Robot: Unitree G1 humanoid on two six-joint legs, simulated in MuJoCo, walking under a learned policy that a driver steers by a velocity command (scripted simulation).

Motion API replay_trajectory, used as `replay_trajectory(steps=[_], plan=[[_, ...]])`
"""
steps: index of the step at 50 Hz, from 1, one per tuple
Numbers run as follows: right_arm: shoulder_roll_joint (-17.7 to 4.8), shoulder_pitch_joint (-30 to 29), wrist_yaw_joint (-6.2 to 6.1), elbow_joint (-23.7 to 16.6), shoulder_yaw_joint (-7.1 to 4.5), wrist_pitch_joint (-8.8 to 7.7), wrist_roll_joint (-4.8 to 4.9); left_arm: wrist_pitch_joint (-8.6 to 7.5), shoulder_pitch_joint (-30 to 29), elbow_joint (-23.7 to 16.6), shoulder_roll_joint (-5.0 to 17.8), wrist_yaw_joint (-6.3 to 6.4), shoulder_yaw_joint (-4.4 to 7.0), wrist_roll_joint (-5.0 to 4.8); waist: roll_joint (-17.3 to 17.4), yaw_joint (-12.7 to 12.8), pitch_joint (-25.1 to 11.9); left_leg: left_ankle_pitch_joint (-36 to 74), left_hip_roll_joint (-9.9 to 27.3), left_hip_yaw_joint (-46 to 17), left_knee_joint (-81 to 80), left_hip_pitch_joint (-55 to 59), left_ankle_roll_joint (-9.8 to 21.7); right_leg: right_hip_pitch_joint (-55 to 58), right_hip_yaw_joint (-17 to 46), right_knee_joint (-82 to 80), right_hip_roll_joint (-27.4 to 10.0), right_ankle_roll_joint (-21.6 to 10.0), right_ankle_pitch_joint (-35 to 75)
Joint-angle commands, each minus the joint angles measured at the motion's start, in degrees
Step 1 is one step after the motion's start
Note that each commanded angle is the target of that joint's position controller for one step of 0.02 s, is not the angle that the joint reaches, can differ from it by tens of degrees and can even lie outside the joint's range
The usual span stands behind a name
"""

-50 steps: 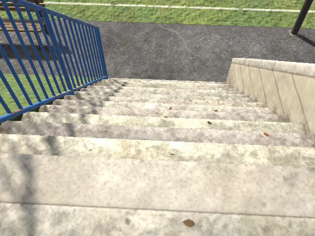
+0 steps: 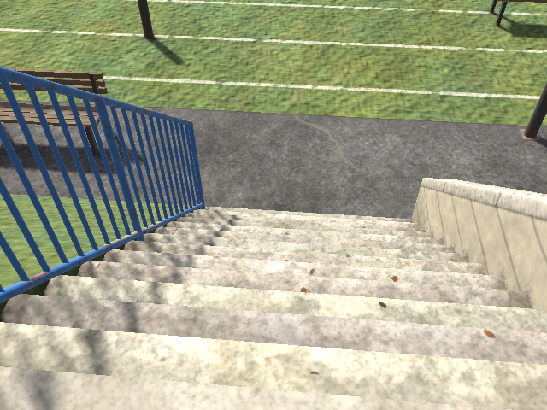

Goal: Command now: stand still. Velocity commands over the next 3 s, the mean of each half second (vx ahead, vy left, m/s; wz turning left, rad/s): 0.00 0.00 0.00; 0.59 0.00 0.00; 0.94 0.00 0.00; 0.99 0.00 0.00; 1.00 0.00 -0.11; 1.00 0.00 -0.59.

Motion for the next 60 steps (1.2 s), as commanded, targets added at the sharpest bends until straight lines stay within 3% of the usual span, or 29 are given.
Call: replay_trajectory(steps=[1,25,26,27,28,29,30,31,33,35,38,40,41,42,43,44,45,46,47,49,50,52,54,55,56,57,58,59,60], plan=[[-3.7,4.5,-0.19,-0.4,-0.51,-0.32,0.03,-0.2,3.1,-0.2,4.0,0.23,0.55,-0.03,0.3,0.2,4.6,-2.0,6.8,-6.6,-7.7,-10.2,2.1,6.1,7.2,-3.1,-5.5,-0.9,-4.5],[-1.9,6.4,-0.6,1.4,-0.48,-0.46,0.03,-0.3,4.0,3.0,1.6,0.73,0.28,0.07,0.5,-0.2,5.0,5.3,7.1,-5.8,-7.0,-5.9,1.9,7.1,6.4,-1.4,-5.6,-0.8,1.4],[-2.3,7.8,-0.53,1.7,-0.68,-0.43,-0.22,-0.19,4.3,3.1,1.4,0.68,0.27,0.12,1.3,-0.7,3.1,-4.6,6.5,-6.3,-8.4,-5.2,2.5,7.1,5.3,-0.5,-4.0,-1.1,-6.6],[-5.1,8.6,-0.46,1.4,-1.78,-0.09,-0.23,0.09,3.8,2.3,2.8,0.56,1.01,0.15,4.1,-1.4,3.9,-19.9,6.3,-8.5,-9.1,-5.2,4.6,3.4,2.2,4.5,-0.5,-1.9,-19.8],[-7.6,10.8,-0.27,1.1,-2.75,0.31,-0.36,0.33,0.2,0.3,4.1,0.1,1.65,0.62,6.6,-3.5,7.5,-33.4,9.7,-14.7,-12.9,-4.0,7.5,-6.0,0.2,9.9,1.5,-2.2,-27.6],[-9.3,12.8,-0.21,1.3,-3.52,0.34,-0.1,0.18,-6.2,-3.2,2.8,-0.58,1.5,1.04,10.4,-5.8,12.9,-39.7,16.2,-22.2,-18.7,-2.1,10.8,-15.8,-3.8,16.3,1.7,-1.6,-24.0],[-8.4,12.3,-0.26,0.9,-3.63,-0.04,-0.19,-0.33,-11.4,-6.2,2.3,-0.98,1.44,1.47,9.8,-6.5,17.0,-35.2,20.7,-25.8,-21.0,-1.2,12.8,-22.8,-3.5,22.0,-2.0,-1.2,-18.5],[-7.6,11.7,-0.24,0.5,-3.67,-0.64,-0.52,-0.97,-12.4,-7.3,2.7,-1.39,1.83,1.49,6.8,-5.7,16.5,-29.5,21.2,-25.6,-21.0,2.4,13.3,-27.7,-2.2,25.1,-3.4,-0.9,-16.5],[-7.9,10.2,0.0,-0.5,-4.14,-2.13,-0.82,-2.33,-10.7,-7.9,3.9,-2.31,2.74,1.54,4.4,-3.9,12.0,-20.5,19.7,-21.6,-19.4,8.2,13.0,-29.7,-1.1,26.8,-4.7,-0.6,-13.4],[-8.0,8.2,0.2,-1.8,-4.29,-3.31,-0.61,-3.15,-11.8,-9.6,4.4,-3.08,3.32,0.81,5.9,-2.7,10.2,-15.9,17.7,-16.8,-18.8,5.2,11.7,-23.6,-1.5,22.5,-4.6,-0.8,-11.3],[-8.9,6.9,0.29,-2.9,-4.61,-4.19,-0.49,-2.73,-13.4,-12.1,4.2,-3.71,3.75,0.48,7.3,-2.2,10.5,-11.2,16.4,-12.1,-17.7,0.1,11.1,-14.6,-4.0,15.9,-3.3,-1.6,-10.1],[-9.8,5.5,0.55,-3.5,-4.78,-4.41,-0.21,-2.74,-8.2,-11.4,4.6,-3.67,4.29,0.44,6.1,0.5,9.3,-4.5,16.0,-9.1,-13.0,-6.0,11.0,-2.4,-7.3,12.2,-1.1,-2.8,-10.0],[-10.3,4.3,0.65,-3.9,-4.77,-4.69,0.01,-2.9,-0.7,-9.2,5.4,-3.35,5.0,0.55,4.5,4.2,6.6,8.1,14.7,-6.4,-5.2,-10.1,10.1,8.6,-9.2,11.1,1.7,-3.3,-10.2],[-10.4,3.9,0.91,-4.2,-4.48,-5.1,-0.28,-3.47,11.4,-5.6,8.0,-2.6,6.45,0.61,-0.2,9.5,0.4,19.3,10.8,-2.0,10.8,-15.6,8.6,23.7,-8.1,10.5,2.4,-4.5,-13.4],[-7.5,3.3,1.32,-6.4,-3.64,-5.41,0.33,-4.15,22.1,-4.3,15.2,-1.59,8.19,1.71,-13.4,13.7,-6.9,12.8,4.2,4.1,36.9,-27.9,5.0,35.4,15.7,0.8,-13.4,-8.6,-36.1],[-4.9,-0.5,1.95,-10.0,-3.32,-6.03,0.37,-4.12,18.8,-5.2,14.1,-1.67,6.8,1.61,-16.9,10.1,-6.6,-11.1,-3.2,-4.5,49.3,-38.4,5.0,32.2,42.5,-13.0,-21.5,-10.4,-45.3],[-7.0,-4.6,2.21,-12.2,-3.82,-5.86,0.43,-3.65,8.5,-7.5,12.3,-1.49,6.02,1.69,-9.2,5.3,-0.4,-4.6,1.7,-7.4,55.1,-42.3,6.1,25.0,38.2,-10.9,-22.0,-9.7,-40.9],[-8.2,-4.9,2.7,-12.3,-4.09,-5.85,0.19,-3.88,4.6,-9.3,10.7,-1.72,5.61,1.65,-2.7,3.5,0.2,0.1,4.8,-6.2,56.1,-41.3,6.3,20.0,30.5,-8.2,-20.6,-9.2,-34.8],[-7.3,-4.3,3.09,-12.5,-4.06,-5.68,-0.18,-4.22,2.9,-9.8,9.8,-1.93,5.09,1.34,-0.7,1.5,0.1,2.6,7.0,-5.8,53.1,-38.7,6.2,15.4,24.5,-8.9,-18.1,-8.5,-30.5],[-5.4,-3.3,3.68,-13.0,-3.69,-3.86,-1.29,-5.43,2.3,-9.6,6.8,-1.57,3.85,1.14,-3.5,-1.5,2.4,4.6,9.3,-5.0,49.6,-36.1,4.1,8.1,18.2,-11.5,-14.8,-7.5,-28.2],[-5.1,-5.0,3.88,-14.2,-3.54,-3.02,-0.98,-5.84,3.2,-9.4,6.3,-1.24,3.56,1.1,-3.7,-2.0,4.6,6.7,9.9,-4.7,47.2,-36.5,3.2,5.5,16.1,-12.1,-14.0,-7.6,-25.4],[-5.5,-10.1,4.13,-16.7,-3.39,-1.82,-1.0,-6.38,6.3,-9.1,7.1,-0.86,3.53,0.93,-2.1,-1.6,7.5,11.6,10.2,-3.3,42.0,-40.5,2.0,4.7,13.3,-13.1,-13.0,-8.9,-19.2],[-6.2,-16.4,4.18,-19.5,-3.27,-1.46,-1.43,-6.82,8.6,-9.4,7.3,-0.91,3.27,0.16,-0.6,-0.7,9.2,16.8,9.7,-0.9,33.0,-41.2,1.0,4.3,9.4,-13.1,-11.5,-10.0,-10.0],[-7.3,-19.4,4.66,-20.7,-3.32,-1.89,-1.58,-7.09,9.4,-9.6,7.8,-0.89,3.19,-0.61,0.4,0.1,9.6,21.1,9.3,0.0,24.0,-37.9,1.0,3.0,7.1,-14.4,-10.6,-9.8,-6.1],[-7.2,-21.4,5.3,-21.1,-3.3,-2.14,-1.38,-7.41,10.4,-9.4,8.0,-0.93,3.05,-0.98,-0.9,0.8,9.0,23.3,7.8,2.7,19.2,-32.3,1.6,1.7,5.2,-16.8,-9.1,-9.3,-3.7],[-6.4,-20.8,5.79,-21.0,-3.04,-1.79,-1.26,-7.58,9.5,-9.3,9.2,-1.1,3.37,-1.21,-3.1,-0.2,8.2,25.9,5.7,5.8,18.6,-20.2,1.9,-4.8,1.5,-19.1,-7.9,-8.9,2.8],[-7.6,-13.7,5.78,-17.9,-4.03,-1.63,-1.14,-7.81,9.5,-9.3,10.9,-1.09,3.76,-0.15,-4.4,-1.6,4.6,30.4,3.8,7.1,27.9,-11.8,3.2,-5.1,0.2,-16.6,-10.1,-9.4,11.2],[-9.1,-10.2,5.37,-16.5,-4.7,-1.26,-0.53,-7.75,8.1,-9.4,10.2,-0.95,3.58,-0.2,-2.6,-3.9,4.4,28.2,3.9,5.2,28.2,-10.6,4.3,-3.0,-3.1,-11.3,-9.2,-8.0,19.5],[-10.1,-6.3,4.68,-15.4,-5.38,-1.05,-0.66,-7.52,6.6,-10.0,10.5,-0.78,3.53,-0.27,-2.0,-5.8,2.6,23.3,1.1,7.6,28.9,-5.6,5.6,-1.6,-5.9,-4.7,-8.4,-7.0,34.0]])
